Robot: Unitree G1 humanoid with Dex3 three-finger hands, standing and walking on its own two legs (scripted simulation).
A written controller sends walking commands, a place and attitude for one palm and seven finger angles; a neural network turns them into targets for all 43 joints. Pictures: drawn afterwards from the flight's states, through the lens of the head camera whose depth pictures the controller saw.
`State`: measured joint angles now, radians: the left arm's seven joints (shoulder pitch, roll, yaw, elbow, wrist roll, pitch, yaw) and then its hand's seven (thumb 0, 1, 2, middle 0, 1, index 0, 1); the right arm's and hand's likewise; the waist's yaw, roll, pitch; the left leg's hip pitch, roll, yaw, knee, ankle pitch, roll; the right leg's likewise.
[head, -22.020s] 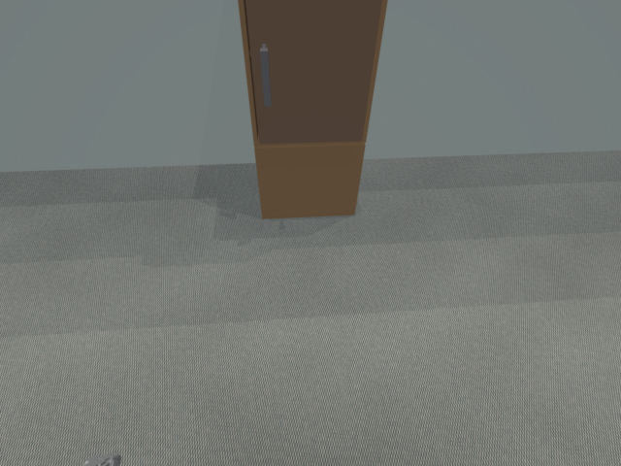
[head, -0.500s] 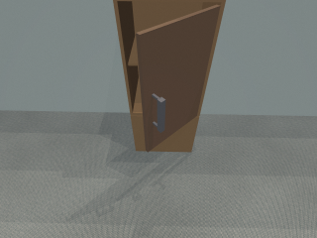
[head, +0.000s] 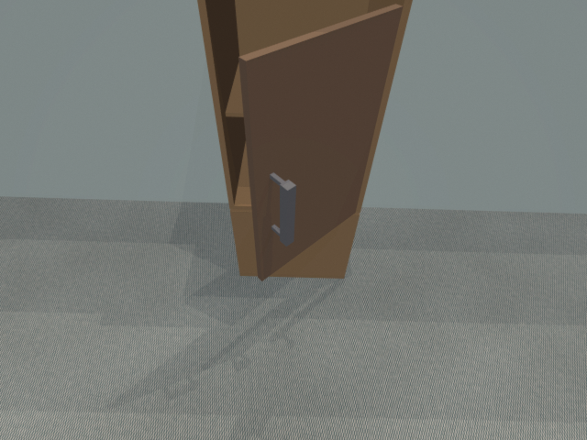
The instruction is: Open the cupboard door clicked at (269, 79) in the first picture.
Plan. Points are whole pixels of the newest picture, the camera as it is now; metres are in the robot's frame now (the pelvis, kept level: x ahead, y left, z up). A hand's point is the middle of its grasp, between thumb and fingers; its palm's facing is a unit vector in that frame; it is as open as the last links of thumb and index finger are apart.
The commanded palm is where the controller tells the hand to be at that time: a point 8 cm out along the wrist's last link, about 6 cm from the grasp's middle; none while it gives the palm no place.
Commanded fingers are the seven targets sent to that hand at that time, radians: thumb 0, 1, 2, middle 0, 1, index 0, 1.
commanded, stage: look to check the result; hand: left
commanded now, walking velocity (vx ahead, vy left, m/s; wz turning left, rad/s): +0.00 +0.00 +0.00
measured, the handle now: (281, 210) +0.57 +0.06 -0.08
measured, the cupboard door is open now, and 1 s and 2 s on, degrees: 43 43 43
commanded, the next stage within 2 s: walk to a spot facing it in 0.40 s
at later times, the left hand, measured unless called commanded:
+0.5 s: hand out of the picture -0.02 +0.15 -0.18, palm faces +0.06 -0.98 -0.17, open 7.4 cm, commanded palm none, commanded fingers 0.00 0.90 0.90 -0.20 -0.30 -0.20 -0.30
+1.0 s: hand out of the picture +0.07 +0.18 -0.18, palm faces -0.13 -0.95 -0.27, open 7.4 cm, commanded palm none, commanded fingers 0.00 0.90 0.90 -0.20 -0.30 -0.20 -0.30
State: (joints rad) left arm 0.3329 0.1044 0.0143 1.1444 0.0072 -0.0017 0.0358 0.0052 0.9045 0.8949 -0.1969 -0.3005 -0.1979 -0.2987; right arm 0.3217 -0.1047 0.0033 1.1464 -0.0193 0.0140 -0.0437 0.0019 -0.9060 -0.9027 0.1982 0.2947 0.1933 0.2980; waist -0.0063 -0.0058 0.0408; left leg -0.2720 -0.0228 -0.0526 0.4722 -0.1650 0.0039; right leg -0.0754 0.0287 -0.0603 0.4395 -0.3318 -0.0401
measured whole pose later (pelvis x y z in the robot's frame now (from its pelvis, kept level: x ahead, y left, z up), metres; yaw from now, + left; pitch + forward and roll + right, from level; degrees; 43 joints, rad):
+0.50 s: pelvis +0.02 -0.01 +0.00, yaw +0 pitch -2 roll +0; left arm 0.33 0.12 0.01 1.15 0.01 0.00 0.04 0.01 0.90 0.89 -0.20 -0.30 -0.20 -0.30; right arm 0.27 -0.14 0.01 1.15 -0.02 0.01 -0.05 0.01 -0.91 -0.90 0.20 0.29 0.19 0.30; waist 0.01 -0.01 0.05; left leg -0.24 -0.02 -0.05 0.45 -0.18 0.00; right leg -0.03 0.03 -0.06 0.41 -0.34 -0.04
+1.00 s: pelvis +0.00 -0.03 -0.02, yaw -13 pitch +1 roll +2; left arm 0.24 0.20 0.09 1.00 0.03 0.05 -0.01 0.01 0.91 0.89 -0.20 -0.30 -0.20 -0.30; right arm 0.21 -0.19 -0.05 0.99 -0.03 0.03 -0.05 0.00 -0.90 -0.90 0.20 0.30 0.20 0.30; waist 0.03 0.01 0.09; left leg -0.34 0.08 0.13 0.62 -0.28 -0.03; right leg -0.27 0.03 0.00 0.68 -0.43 -0.03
